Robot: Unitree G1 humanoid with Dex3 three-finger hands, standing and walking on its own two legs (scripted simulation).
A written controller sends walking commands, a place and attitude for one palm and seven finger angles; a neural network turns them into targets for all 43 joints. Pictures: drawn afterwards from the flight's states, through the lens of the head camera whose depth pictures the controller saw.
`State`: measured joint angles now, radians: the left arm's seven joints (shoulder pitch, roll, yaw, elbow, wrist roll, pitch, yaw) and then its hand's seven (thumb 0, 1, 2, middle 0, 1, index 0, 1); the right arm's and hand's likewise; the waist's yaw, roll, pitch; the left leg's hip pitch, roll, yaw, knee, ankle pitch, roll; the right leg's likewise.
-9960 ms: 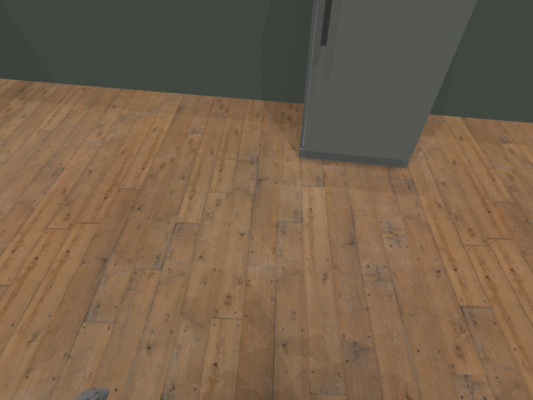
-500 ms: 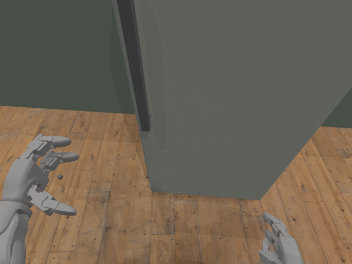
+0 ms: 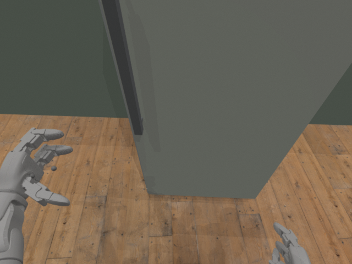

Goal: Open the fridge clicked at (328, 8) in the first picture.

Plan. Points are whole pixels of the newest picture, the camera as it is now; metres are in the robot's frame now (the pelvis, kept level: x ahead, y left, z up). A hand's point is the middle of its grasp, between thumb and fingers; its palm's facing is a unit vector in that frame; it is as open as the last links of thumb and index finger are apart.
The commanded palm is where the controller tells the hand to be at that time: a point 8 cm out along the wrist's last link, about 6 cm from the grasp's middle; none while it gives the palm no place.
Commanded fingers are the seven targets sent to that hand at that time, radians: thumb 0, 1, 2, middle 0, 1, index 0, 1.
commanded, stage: raise the hand to about handle height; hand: left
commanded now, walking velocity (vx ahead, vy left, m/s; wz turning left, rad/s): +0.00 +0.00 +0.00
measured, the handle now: (127, 65) +0.52 +0.16 +0.18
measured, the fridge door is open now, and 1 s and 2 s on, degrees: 0 0 0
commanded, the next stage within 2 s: move the hooked fingers beside the handle in 0.16 s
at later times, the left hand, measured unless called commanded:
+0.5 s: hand (62, 164) +0.28 +0.26 +0.10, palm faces +0.04 -1.00 -0.03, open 14.0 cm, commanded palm +0.26 +0.31 +0.09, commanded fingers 0.00 -0.50 0.30 -0.30 -1.20 -0.30 -1.20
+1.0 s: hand (79, 141) +0.35 +0.25 +0.09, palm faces +0.03 -1.00 -0.01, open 14.0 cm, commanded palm +0.32 +0.30 +0.09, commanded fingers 0.00 -0.50 0.30 -0.30 -1.20 -0.30 -1.20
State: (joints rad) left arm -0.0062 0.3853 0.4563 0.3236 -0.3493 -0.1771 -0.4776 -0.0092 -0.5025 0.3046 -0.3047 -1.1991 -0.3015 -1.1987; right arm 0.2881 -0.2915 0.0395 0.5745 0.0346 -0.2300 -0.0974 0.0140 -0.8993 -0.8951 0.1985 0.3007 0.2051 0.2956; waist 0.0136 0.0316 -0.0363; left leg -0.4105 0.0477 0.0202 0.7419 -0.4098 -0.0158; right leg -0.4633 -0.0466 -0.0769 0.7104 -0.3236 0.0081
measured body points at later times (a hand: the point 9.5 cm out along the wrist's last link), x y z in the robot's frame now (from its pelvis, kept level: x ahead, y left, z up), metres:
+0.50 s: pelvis -0.01 +0.00 +0.00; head +0.01 -0.01 +0.45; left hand +0.28 +0.31 +0.10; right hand +0.16 -0.24 -0.08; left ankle -0.02 +0.13 -0.71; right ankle +0.02 -0.13 -0.71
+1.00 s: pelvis -0.01 +0.00 +0.00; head +0.03 -0.01 +0.44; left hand +0.34 +0.30 +0.10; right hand +0.11 -0.26 -0.10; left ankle -0.02 +0.13 -0.71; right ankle +0.02 -0.13 -0.71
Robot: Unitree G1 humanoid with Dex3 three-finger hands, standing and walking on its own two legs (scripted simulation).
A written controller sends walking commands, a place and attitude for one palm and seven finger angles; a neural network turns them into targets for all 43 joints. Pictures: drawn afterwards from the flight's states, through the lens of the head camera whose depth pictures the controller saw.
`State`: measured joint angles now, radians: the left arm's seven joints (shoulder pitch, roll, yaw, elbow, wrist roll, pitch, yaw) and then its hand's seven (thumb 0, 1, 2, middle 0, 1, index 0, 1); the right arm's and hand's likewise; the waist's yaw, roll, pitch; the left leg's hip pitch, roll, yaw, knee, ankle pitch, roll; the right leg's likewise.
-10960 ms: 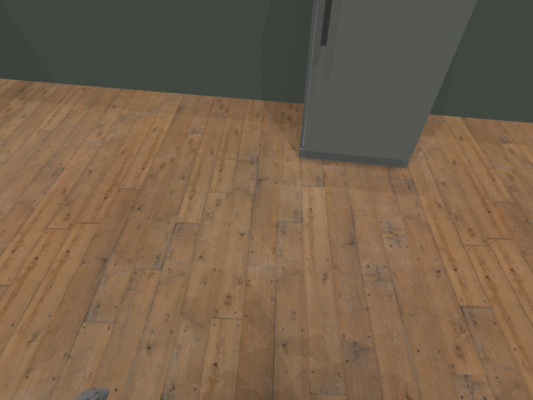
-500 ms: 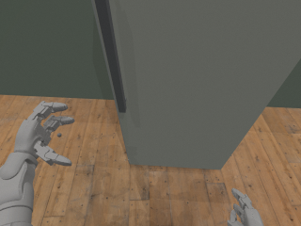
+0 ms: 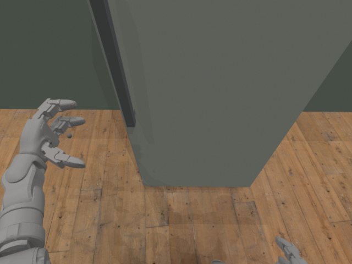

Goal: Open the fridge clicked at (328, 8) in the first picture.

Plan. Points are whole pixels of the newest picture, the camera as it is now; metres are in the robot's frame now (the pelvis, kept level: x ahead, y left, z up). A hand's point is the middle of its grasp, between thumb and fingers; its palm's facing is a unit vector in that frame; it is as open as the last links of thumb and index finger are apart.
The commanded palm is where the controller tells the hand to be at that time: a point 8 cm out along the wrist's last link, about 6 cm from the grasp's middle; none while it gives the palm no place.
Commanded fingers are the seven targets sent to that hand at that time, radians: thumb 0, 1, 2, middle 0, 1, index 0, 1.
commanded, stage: move the hooked fingers beside the handle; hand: left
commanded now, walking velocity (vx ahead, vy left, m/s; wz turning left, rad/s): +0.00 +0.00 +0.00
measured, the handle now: (116, 55) +0.53 +0.16 +0.18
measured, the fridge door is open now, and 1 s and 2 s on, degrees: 0 0 0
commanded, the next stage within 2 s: feel for the door with the fingertips in 1.66 s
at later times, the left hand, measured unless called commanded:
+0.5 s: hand (88, 115) +0.43 +0.23 +0.09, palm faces +0.01 -1.00 -0.01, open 14.0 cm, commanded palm +0.40 +0.28 +0.09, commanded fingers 0.00 -0.50 0.30 -0.30 -1.20 -0.30 -1.20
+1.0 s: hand (98, 102) +0.47 +0.22 +0.09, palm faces +0.00 -1.00 -0.01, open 14.0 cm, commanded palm +0.44 +0.27 +0.08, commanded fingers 0.00 -0.50 0.30 -0.30 -1.20 -0.30 -1.20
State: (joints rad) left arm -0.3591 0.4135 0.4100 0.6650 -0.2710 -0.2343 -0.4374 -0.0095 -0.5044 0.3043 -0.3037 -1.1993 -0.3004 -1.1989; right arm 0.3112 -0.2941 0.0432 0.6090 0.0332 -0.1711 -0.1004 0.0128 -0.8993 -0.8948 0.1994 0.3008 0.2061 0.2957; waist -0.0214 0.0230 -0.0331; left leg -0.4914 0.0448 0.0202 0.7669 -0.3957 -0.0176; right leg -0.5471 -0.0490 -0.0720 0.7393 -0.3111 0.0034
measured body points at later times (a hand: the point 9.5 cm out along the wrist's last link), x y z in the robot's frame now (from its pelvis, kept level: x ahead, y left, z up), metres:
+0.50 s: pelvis +0.01 +0.01 +0.00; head +0.08 +0.00 +0.44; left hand +0.42 +0.28 +0.09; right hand +0.09 -0.26 -0.11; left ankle -0.01 +0.13 -0.71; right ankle +0.04 -0.12 -0.71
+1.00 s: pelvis +0.01 +0.01 -0.01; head +0.10 +0.01 +0.43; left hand +0.47 +0.27 +0.09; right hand +0.04 -0.26 -0.12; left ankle -0.01 +0.13 -0.71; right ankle +0.04 -0.12 -0.71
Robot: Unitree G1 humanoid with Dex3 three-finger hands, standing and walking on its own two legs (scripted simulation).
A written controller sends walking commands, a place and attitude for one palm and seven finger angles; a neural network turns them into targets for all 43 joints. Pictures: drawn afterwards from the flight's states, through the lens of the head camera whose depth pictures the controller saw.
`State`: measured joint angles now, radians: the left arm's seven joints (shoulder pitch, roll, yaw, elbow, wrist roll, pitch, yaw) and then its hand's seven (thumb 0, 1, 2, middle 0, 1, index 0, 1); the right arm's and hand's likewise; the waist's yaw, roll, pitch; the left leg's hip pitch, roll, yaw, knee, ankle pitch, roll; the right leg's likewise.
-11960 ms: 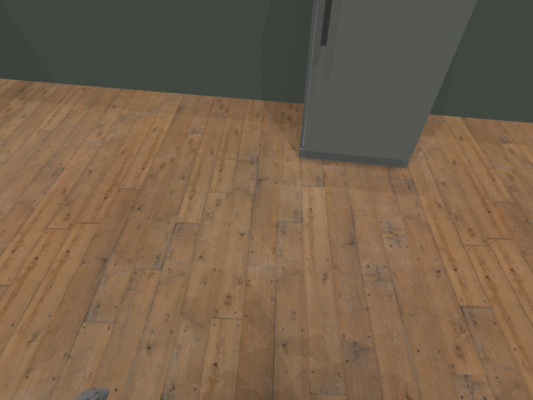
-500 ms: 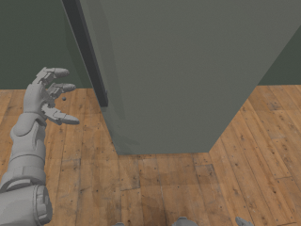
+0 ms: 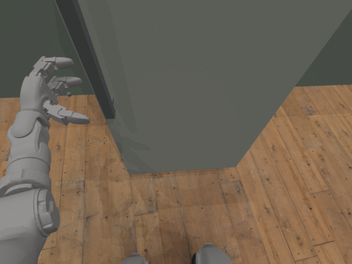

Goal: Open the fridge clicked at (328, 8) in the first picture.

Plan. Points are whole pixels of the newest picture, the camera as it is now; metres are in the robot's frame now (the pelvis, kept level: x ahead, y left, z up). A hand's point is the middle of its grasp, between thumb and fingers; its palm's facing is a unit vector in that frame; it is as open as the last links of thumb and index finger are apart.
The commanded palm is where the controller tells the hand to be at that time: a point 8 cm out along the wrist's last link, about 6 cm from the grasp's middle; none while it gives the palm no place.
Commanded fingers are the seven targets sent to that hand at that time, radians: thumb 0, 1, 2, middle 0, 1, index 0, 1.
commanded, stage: move the hooked fingers beside the handle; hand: left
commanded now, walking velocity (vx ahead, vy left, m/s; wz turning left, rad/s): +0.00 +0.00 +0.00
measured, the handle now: (85, 37) +0.52 +0.17 +0.20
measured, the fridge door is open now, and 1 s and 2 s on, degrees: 0 0 0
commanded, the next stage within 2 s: feel for the door with the fingertips in 0.66 s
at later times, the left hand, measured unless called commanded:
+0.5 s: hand (69, 96) +0.46 +0.22 +0.09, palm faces +0.03 -1.00 -0.01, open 14.0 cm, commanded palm +0.43 +0.27 +0.09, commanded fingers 0.00 -0.50 0.30 -0.30 -1.20 -0.30 -1.20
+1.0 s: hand (76, 98) +0.46 +0.21 +0.09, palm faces +0.01 -1.00 +0.00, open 14.0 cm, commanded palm +0.43 +0.25 +0.09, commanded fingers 0.00 -0.50 0.30 -0.30 -1.20 -0.30 -1.20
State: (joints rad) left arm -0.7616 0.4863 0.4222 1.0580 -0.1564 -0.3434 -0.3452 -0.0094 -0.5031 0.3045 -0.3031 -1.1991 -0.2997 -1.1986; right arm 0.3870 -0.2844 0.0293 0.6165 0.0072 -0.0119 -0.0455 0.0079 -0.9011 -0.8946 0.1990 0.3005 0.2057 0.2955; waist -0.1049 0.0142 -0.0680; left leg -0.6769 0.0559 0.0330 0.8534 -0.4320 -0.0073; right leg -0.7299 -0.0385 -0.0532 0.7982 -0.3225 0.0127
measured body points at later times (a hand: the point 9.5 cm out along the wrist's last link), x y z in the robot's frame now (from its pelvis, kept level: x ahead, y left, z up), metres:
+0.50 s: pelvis +0.00 +0.00 +0.00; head +0.09 +0.01 +0.44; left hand +0.45 +0.28 +0.10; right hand +0.06 -0.27 -0.11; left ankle -0.02 +0.12 -0.70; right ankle +0.03 -0.13 -0.70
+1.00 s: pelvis +0.01 +0.00 +0.00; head +0.09 +0.01 +0.44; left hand +0.45 +0.26 +0.09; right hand +0.06 -0.26 -0.11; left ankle -0.02 +0.12 -0.70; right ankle +0.03 -0.13 -0.70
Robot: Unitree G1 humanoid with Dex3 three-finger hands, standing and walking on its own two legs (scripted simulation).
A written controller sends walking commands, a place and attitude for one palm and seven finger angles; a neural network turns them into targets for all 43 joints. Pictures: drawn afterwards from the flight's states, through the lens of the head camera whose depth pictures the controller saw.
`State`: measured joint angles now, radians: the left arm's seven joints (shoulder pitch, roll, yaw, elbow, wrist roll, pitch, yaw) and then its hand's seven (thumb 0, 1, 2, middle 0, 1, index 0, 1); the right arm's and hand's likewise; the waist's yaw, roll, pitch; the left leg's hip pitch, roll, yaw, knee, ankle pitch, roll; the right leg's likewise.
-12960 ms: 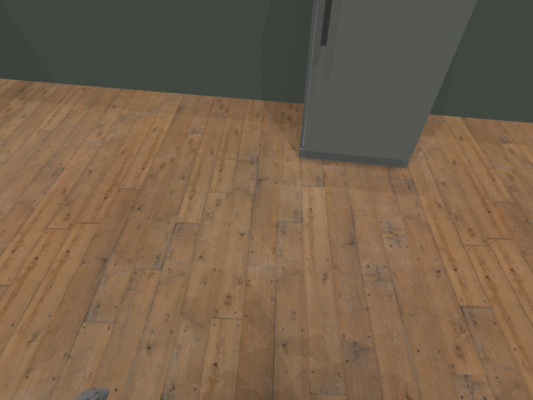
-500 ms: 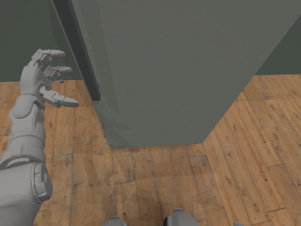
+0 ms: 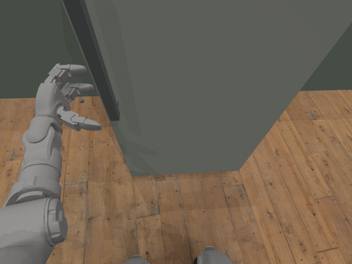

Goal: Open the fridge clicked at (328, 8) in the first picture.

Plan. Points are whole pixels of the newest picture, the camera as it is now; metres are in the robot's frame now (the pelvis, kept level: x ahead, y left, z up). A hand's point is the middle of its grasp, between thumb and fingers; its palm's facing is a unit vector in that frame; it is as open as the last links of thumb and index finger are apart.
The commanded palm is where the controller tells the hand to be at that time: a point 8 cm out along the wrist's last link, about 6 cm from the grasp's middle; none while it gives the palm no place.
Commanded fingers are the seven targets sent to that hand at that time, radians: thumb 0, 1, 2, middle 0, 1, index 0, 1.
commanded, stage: feel for the door with the fingertips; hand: left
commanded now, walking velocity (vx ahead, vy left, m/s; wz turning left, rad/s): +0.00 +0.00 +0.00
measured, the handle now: (92, 40) +0.52 +0.16 +0.20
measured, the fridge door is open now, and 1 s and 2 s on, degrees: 0 0 0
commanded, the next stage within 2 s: slide the fingers in behind the handle in 0.60 s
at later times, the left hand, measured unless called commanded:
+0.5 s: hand (91, 94) +0.46 +0.18 +0.10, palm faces +0.03 -1.00 -0.02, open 14.0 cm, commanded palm +0.44 +0.24 +0.09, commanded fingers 0.00 -0.50 0.30 -0.30 -1.20 -0.30 -1.20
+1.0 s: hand (90, 92) +0.48 +0.19 +0.09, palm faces +0.02 -1.00 -0.01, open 13.6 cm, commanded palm +0.44 +0.23 +0.09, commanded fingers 0.00 -0.50 0.30 -0.30 -1.20 -0.30 -1.20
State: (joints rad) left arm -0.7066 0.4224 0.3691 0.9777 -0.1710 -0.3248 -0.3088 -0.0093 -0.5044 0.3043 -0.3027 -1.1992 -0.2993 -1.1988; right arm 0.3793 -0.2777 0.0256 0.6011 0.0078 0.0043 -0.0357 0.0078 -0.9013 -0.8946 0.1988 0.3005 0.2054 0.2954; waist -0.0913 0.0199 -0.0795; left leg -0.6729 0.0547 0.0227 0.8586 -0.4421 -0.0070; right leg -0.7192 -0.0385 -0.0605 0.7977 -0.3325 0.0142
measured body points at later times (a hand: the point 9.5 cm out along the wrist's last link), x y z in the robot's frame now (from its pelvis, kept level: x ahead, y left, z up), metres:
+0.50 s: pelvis -0.01 -0.01 +0.00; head +0.08 -0.01 +0.44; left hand +0.46 +0.24 +0.10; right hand +0.04 -0.27 -0.12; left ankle -0.02 +0.12 -0.70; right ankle +0.03 -0.13 -0.70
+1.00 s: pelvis -0.01 +0.00 -0.01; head +0.09 +0.00 +0.43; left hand +0.47 +0.24 +0.10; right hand +0.01 -0.27 -0.12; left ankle -0.02 +0.12 -0.70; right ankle +0.03 -0.13 -0.70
